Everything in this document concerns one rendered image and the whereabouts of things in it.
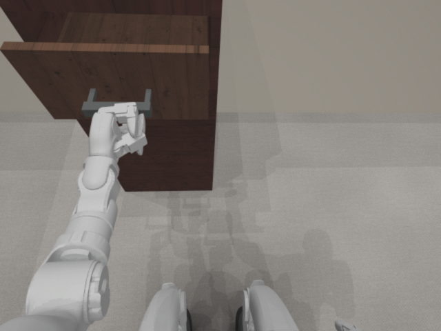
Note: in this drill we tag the left robot shin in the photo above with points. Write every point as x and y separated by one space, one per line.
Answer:
171 285

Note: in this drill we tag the right robot shin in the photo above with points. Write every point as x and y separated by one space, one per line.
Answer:
250 327

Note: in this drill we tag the handle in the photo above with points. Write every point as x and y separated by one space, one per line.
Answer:
90 106

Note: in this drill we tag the drawer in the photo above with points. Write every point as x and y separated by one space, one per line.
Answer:
121 55

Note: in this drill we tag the robot shin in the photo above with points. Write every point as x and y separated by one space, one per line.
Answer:
171 285
250 327

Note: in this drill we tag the cabinet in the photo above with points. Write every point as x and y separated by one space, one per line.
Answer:
179 155

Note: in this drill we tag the robot left hand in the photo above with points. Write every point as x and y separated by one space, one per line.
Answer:
104 131

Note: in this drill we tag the robot left upper arm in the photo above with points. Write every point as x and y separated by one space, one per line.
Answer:
65 296

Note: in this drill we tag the robot left forearm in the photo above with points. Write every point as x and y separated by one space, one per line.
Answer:
91 225

